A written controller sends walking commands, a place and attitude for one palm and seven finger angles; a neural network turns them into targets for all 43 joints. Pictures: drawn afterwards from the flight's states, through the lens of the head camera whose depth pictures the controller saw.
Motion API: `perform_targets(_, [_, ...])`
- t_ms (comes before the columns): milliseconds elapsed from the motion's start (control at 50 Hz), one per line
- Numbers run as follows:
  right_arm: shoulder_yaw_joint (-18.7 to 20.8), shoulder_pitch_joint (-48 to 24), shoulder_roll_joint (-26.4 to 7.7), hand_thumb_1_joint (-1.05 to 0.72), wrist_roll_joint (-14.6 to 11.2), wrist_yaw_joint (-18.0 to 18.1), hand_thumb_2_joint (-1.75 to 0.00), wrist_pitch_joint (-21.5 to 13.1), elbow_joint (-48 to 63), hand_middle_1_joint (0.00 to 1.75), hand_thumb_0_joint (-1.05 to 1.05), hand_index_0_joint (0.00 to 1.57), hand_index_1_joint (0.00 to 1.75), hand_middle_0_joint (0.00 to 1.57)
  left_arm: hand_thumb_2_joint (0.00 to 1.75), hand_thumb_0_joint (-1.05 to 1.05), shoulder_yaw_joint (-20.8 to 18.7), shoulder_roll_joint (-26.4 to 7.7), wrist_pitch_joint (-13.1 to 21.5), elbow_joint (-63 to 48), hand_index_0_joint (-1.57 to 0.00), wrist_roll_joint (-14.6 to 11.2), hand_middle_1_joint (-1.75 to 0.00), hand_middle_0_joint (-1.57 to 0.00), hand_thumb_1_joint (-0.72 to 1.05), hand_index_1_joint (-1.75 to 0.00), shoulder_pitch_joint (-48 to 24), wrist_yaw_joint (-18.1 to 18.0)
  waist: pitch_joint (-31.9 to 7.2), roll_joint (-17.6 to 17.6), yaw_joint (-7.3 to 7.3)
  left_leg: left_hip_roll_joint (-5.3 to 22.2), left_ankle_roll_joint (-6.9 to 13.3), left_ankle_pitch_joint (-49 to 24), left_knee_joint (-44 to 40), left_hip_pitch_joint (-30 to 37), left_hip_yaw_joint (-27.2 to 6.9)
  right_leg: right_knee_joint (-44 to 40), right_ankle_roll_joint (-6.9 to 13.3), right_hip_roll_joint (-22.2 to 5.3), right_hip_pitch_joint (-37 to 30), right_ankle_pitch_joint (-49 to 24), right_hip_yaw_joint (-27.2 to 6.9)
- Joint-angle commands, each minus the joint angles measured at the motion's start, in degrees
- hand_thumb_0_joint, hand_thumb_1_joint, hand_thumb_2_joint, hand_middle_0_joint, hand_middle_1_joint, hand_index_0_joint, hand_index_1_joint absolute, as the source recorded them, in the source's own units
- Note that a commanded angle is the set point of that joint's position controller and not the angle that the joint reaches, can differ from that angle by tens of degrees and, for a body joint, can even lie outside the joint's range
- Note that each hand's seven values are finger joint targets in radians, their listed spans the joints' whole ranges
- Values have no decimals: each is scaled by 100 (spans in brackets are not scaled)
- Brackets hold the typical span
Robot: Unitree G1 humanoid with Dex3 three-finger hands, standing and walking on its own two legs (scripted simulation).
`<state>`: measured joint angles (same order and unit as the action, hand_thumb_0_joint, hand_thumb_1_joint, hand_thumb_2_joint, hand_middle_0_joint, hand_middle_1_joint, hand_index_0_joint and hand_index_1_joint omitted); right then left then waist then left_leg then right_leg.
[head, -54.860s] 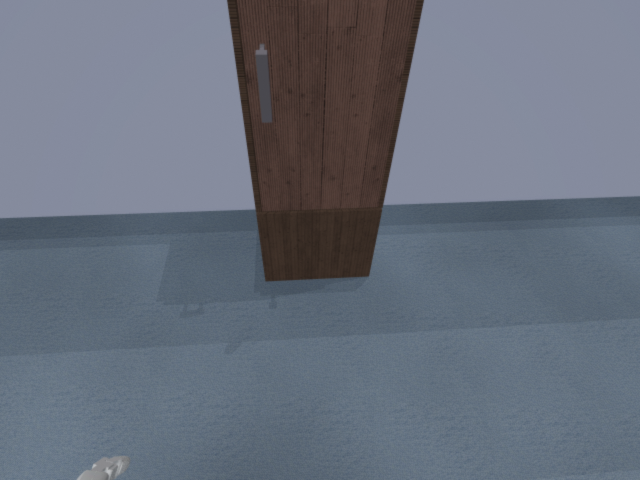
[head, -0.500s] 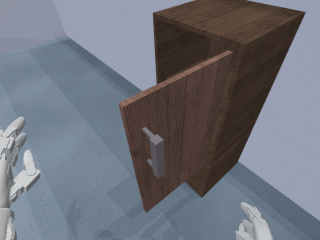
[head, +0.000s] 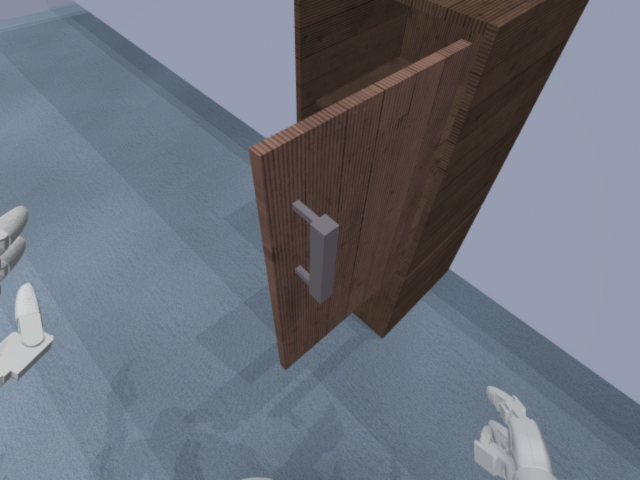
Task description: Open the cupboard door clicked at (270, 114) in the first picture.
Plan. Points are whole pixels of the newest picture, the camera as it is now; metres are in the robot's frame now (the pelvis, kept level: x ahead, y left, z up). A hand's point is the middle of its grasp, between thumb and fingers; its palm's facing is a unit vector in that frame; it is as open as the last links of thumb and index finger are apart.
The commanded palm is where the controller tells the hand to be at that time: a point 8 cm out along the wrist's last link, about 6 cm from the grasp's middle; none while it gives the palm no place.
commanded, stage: step back with the hand held close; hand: left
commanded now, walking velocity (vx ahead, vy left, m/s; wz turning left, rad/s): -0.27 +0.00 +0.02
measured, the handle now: (311, 253) +0.38 +0.04 +0.06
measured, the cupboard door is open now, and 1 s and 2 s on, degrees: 88 88 88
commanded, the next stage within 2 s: stop stepping back and stand still in 0.60 s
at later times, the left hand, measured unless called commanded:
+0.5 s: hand out of the picture +0.10 +0.31 +0.16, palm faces +0.53 -0.75 -0.40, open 7.4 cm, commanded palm +0.02 +0.33 +0.18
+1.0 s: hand out of the picture -0.01 +0.25 +0.18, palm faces +0.44 -0.76 -0.48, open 7.4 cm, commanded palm -0.05 +0.28 +0.18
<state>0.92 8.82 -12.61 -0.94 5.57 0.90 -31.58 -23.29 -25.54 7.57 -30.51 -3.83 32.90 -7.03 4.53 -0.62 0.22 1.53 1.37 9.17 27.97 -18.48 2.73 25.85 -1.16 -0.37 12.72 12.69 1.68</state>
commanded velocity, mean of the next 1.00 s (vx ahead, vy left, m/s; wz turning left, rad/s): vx -0.16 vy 0.03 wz -0.03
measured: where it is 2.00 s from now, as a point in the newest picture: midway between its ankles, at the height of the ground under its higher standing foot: outside the picture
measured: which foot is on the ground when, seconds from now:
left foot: down 0.00-0.26, up 0.28-0.38, down 0.40-0.82, up 0.84-0.98, down 1.00-1.00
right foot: down 0.00-0.40, up 0.42-0.80, down 0.82-1.00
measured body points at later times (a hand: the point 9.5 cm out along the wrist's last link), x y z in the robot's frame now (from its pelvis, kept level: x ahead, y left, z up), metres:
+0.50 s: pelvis -0.09 +0.02 -0.01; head -0.06 +0.06 +0.44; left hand +0.07 +0.35 +0.18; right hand +0.09 -0.20 -0.09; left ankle -0.02 +0.10 -0.74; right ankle -0.06 -0.12 -0.69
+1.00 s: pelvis -0.19 -0.02 +0.00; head -0.21 -0.01 +0.45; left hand -0.04 +0.29 +0.20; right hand -0.06 -0.27 -0.09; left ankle -0.18 +0.10 -0.73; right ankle -0.27 -0.10 -0.74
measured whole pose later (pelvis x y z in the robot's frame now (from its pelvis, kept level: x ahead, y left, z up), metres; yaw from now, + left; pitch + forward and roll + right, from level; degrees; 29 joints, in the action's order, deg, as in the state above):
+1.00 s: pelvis -0.19 -0.02 +0.00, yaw +0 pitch +1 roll +0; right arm 0.2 16.6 -13.5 -0.4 4.5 -4.7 -38.7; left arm -25.0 -25.1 10.8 -29.8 -3.5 36.0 -8.6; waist -4.9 0.6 0.6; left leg 0.2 0.5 12.6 36.1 -19.9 2.0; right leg 26.4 2.9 2.4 6.6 21.0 1.8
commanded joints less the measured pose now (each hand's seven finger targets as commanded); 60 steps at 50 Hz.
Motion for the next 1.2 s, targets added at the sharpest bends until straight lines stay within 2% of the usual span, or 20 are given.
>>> perform_targets(0, [207, -428, -765, -90, 27, 0, -90, -409, 943, 30, 0, 20, 30, 20, 90, 0, -861, -858, 485, -1203, -20, 10, -30, -20, 90, -30, 89, -223, -1076, -709, 55, 607, 128, 222, -827, -143, -751, 144, 40, -73, -396, -218, -124])
perform_targets(120, [235, -425, -845, -90, 60, -20, -90, -657, 947, 30, 0, 20, 30, 20, 90, 0, -975, -812, 656, -1226, -20, 175, -30, -20, 90, -30, -61, -264, -723, -1224, 69, 910, 362, 2821, -1611, -1951, -1203, 980, 50, 225, -1188, 530, -35])
perform_targets(180, [241, -275, -742, -90, 50, -67, -90, -750, 906, 30, 0, 20, 30, 20, 90, 0, -954, -787, 698, -1291, -20, 150, -30, -20, 90, -30, 11, -272, -875, -610, 29, 629, 228, 2455, -1045, -1490, -980, 448, 190, 79, -705, 800, -285])
perform_targets(240, [293, -80, -621, -90, 62, -86, -90, -741, 626, 30, 0, 20, 30, 20, 90, 0, -816, -819, 717, -1324, -20, 96, -30, -20, 90, -30, -31, -337, -926, 862, -75, -197, -225, 1387, 1690, 524, -231, -1288, 797, -1209, 1834, 2105, -1666])
perform_targets(280, [257, -166, -573, -90, 121, -94, -90, -702, 467, 30, 0, 20, 30, 20, 90, 0, -662, -713, 649, -1190, -20, 166, -30, -20, 90, -30, -406, -399, -743, 1050, -77, -138, -204, 1516, 2754, 636, -328, -1419, 940, -1625, 2422, 1917, -1693])
perform_targets(340, [143, -192, -610, -90, 131, 6, -90, -720, 435, 30, 0, 20, 30, 20, 90, 0, -668, -833, 581, -1232, -20, 182, -30, -20, 90, -30, -887, -425, -390, 467, -213, 7, -167, 1009, 354, 592, -355, -386, 393, -822, 1908, 961, -683])
perform_targets(380, [145, -366, -838, -90, 122, 82, -90, -868, 572, 30, 0, 20, 30, 20, 90, 0, -791, -830, 748, -1443, -20, 197, -30, -20, 90, -30, -990, -441, -396, -1721, -25, 1416, 415, 968, -1416, -797, -2159, 1797, -36, 180, 876, 963, -82])
perform_targets(440, [229, -170, -561, -90, 275, -52, -90, -1107, 380, 30, 0, 20, 30, 20, 90, 0, -975, -929, 918, -1486, -20, 196, -30, -20, 90, -30, -938, -433, -1021, -1262, -62, 1905, 777, 731, -1636, -595, -2673, 3983, 64, 343, 998, 1804, -695])
perform_targets(480, [333, -143, -627, -90, 243, -165, -90, -1159, 335, 30, 0, 20, 30, 20, 90, 0, -833, -777, 875, -1737, -20, 150, -30, -20, 90, -30, -684, -407, -1331, -795, -26, 1691, 806, -816, -1031, 314, -1929, 3722, 26, 257, 1256, 1554, -645])
perform_targets(520, [355, -211, -642, -90, 169, -254, -90, -1195, 359, 30, 0, 20, 30, 20, 90, 0, -777, -714, 784, -1818, -20, 117, -30, -20, 90, -30, -290, -390, -1589, -994, 38, 1444, 662, -1312, -903, 883, -1384, 3327, -24, 323, 1256, 1436, -368])
perform_targets(640, [235, -228, -602, -90, 245, -289, -90, -1098, 312, 30, 0, 20, 30, 20, 90, 0, -718, -749, 579, -1617, -20, -38, -30, -20, 90, -30, -39, -355, -1475, -1309, -97, 1369, 461, 67, -1803, 777, -1423, 1943, 7, 534, 580, 1789, 10])
perform_targets(740, [178, -248, -523, -90, 185, -278, -90, -906, 495, 30, 0, 20, 30, 20, 90, 0, -981, -992, 586, -1425, -20, -169, -30, -20, 90, -30, 374, -302, -1606, -1393, -8, 567, -142, 1104, -1739, 464, -497, -680, 291, 621, -790, 982, 493])
perform_targets(760, [173, -252, -512, -90, 160, -281, -90, -832, 546, 30, 0, 20, 30, 20, 90, 0, -1045, -1128, 605, -1506, -20, -171, -30, -20, 90, -30, 448, -263, -1545, -929, -43, 269, -284, 1033, -1180, 550, -155, -1211, 400, 326, -682, 687, 265])
perform_targets(800, [112, -352, -481, -90, 147, -278, -90, -683, 488, 30, 0, 20, 30, 20, 90, 0, -1256, -1456, 668, -1504, -20, -203, -30, -20, 90, -30, 397, -269, -1204, 803, 4, -187, -370, 755, 1541, 730, -64, -1927, 830, -1432, 1081, 875, -1467])
perform_targets(820, [78, -452, -548, -90, 206, -265, -90, -724, 476, 30, 0, 20, 30, 20, 90, 0, -1445, -1598, 681, -1583, -20, -215, -30, -20, 90, -30, 244, -340, -1146, 497, 83, -189, -320, 1152, 2427, 129, -375, -1735, 1115, -1910, 1172, 63, -1666])
perform_targets(900, [39, -301, -481, -90, 32, -129, -90, -852, 381, 30, 0, 20, 30, 20, 90, 0, -1012, -1040, 527, -875, -20, 3, -30, -20, 90, -30, -83, -305, -899, 737, -72, 9, -163, 748, 1465, -756, -196, -436, 720, -1227, -511, -2916, -789])
perform_targets(960, [71, -70, -618, -90, 43, 5, -90, -984, 171, 30, 0, 20, 30, 20, 90, 0, -638, -760, 544, -266, -20, 72, -30, -20, 90, -30, -664, -320, -744, 134, -130, -107, 38, -110, -178, 486, -47, -140, 311, -914, -247, -2592, -624])
perform_targets(1020, [184, 32, -821, -90, -31, 11, -90, -1000, 227, 30, 0, 20, 30, 20, 90, 0, -454, -759, 590, -6, -20, 114, -30, -20, 90, -30, -776, -292, -898, 50, -27, 436, 291, -1523, -86, 1216, -517, 85, -237, -418, 62, -2090, -467])
perform_targets(1080, [99, -10, -716, -90, 38, -56, -90, -930, 325, 30, 0, 20, 30, 20, 90, 0, -457, -817, 666, -481, -20, 180, -30, -20, 90, -30, -735, -249, -999, -93, -69, 310, 210, -1906, 8, 755, -549, -50, -38, -385, -379, -2020, -357])
perform_targets(1180, [156, -169, -644, -90, 111, -93, -90, -952, 431, 30, 0, 20, 30, 20, 90, 0, -680, -980, 779, -959, -20, 144, -30, -20, 90, -30, -481, -297, -227, 219, -92, -26, 44, 1150, 321, 193, -320, -1297, 618, -940, 535, 2135, -1249])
